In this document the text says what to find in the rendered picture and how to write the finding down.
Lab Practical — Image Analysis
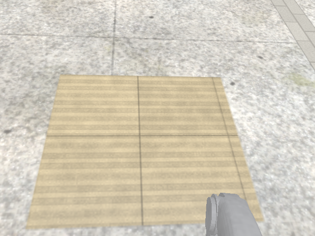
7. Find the robot right thigh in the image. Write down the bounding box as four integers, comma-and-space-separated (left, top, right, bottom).
205, 193, 263, 236

